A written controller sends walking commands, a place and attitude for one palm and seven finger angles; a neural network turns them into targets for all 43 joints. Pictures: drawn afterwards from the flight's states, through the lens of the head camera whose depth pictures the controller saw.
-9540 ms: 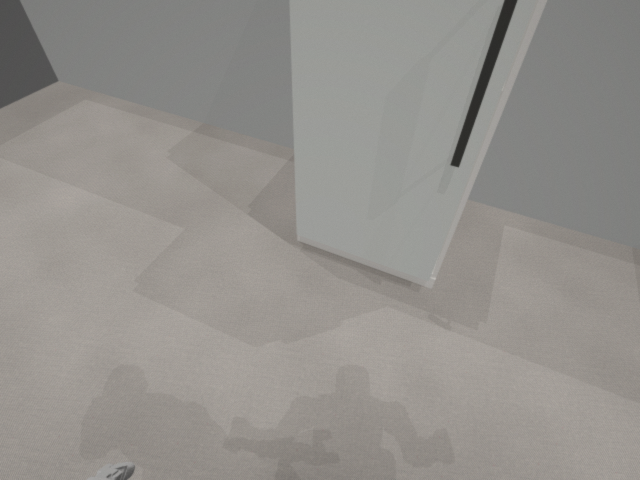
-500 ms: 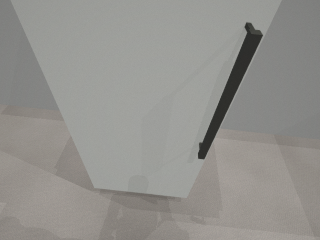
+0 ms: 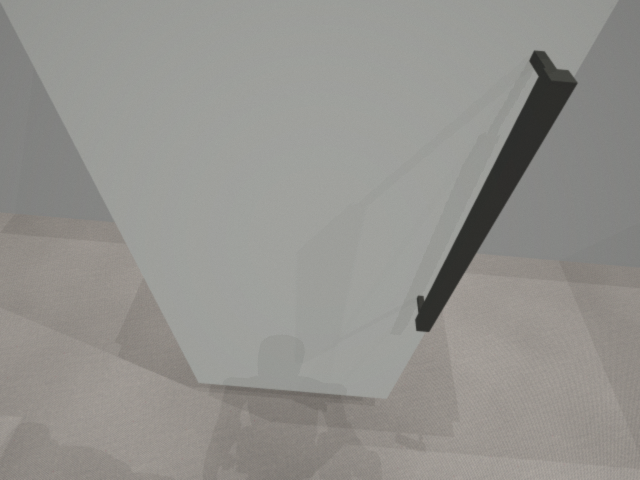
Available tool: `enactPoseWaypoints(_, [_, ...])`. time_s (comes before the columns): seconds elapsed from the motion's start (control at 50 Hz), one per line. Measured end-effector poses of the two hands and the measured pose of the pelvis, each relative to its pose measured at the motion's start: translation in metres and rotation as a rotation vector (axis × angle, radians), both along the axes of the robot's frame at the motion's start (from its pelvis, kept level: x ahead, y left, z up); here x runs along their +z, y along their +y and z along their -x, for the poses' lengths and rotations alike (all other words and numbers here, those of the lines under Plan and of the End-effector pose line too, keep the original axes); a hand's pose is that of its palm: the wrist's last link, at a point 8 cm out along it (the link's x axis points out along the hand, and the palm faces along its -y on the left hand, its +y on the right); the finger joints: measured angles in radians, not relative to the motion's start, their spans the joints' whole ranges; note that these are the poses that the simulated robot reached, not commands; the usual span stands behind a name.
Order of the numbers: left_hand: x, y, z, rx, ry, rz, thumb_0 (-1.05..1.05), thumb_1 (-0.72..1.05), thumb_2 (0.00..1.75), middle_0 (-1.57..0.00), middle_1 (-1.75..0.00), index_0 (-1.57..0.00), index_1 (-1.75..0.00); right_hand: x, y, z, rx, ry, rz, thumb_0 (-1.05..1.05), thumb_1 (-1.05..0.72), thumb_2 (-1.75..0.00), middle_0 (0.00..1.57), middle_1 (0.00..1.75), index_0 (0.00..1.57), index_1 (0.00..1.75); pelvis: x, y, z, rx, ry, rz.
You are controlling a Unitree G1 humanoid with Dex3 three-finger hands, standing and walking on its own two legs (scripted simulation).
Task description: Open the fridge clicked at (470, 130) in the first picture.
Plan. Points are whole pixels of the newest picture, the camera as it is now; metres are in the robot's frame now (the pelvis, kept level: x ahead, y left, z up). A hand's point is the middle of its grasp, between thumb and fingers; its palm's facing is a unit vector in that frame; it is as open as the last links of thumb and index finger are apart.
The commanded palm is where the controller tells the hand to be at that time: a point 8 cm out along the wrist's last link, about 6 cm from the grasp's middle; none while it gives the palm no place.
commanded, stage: come to a stop and stand still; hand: right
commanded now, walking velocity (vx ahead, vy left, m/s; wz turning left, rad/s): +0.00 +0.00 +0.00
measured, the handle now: (464, 231) +0.42 -0.16 +0.10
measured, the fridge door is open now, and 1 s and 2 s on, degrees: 0 0 0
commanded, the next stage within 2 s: look again from close up in 0.62 s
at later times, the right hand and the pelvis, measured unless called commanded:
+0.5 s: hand out of the picture +0.02 -0.15 -0.17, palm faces +0.02 +0.97 -0.23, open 7.3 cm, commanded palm none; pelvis +0.01 +0.03 +0.00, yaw -1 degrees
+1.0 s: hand out of the picture +0.00 -0.14 -0.17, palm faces +0.04 +0.98 -0.21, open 7.3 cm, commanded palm none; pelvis +0.01 +0.04 +0.00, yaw -1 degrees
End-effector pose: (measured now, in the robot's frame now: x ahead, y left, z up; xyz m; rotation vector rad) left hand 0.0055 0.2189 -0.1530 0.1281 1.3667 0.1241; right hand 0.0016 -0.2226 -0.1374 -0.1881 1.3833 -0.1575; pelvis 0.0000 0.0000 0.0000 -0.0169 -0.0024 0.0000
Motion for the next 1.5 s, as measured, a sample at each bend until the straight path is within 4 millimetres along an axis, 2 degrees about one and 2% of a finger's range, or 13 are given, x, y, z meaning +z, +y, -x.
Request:
enactPoseWaypoints(0.18, [0.002,0.013,-0.012,-0.006,0.001,-0.010,0.00,0.91,0.90,-0.20,-0.30,-0.20,-0.30,-0.001,0.010,-0.010,-0.008,-0.011,0.000,0.01,-0.93,-0.90,0.20,0.30,0.20,0.30,0.000,0.011,-0.009,-0.006,-0.004,0.000])
enactPoseWaypoints(0.4, [0.001,0.020,-0.012,-0.006,0.017,-0.003,0.00,0.91,0.90,-0.20,-0.30,-0.20,-0.30,0.001,0.019,-0.016,-0.013,-0.023,0.007,0.01,-0.92,-0.90,0.20,0.30,0.20,0.30,0.001,0.022,-0.013,-0.009,-0.008,0.000])
enactPoseWaypoints(0.86, [0.002,0.034,0.004,-0.003,0.049,-0.007,0.00,0.91,0.90,-0.20,-0.30,-0.20,-0.30,-0.001,0.037,-0.001,-0.038,-0.014,-0.007,0.01,-0.92,-0.90,0.20,0.30,0.20,0.30,0.002,0.037,-0.009,-0.017,-0.017,-0.001])
enactPoseWaypoints(1.12, [0.005,0.031,0.013,-0.005,0.062,-0.008,0.00,0.91,0.90,-0.20,-0.30,-0.20,-0.30,-0.003,0.039,0.010,-0.047,-0.002,-0.023,0.01,-0.91,-0.90,0.20,0.30,0.20,0.30,0.002,0.036,-0.003,-0.021,-0.018,-0.004])
enactPoseWaypoints(1.5, [0.006,0.018,0.018,-0.005,0.067,-0.004,0.00,0.91,0.90,-0.20,-0.30,-0.20,-0.30,-0.004,0.031,0.015,-0.048,0.004,-0.032,0.01,-0.91,-0.90,0.20,0.30,0.20,0.30,0.002,0.026,0.000,-0.022,-0.015,-0.005])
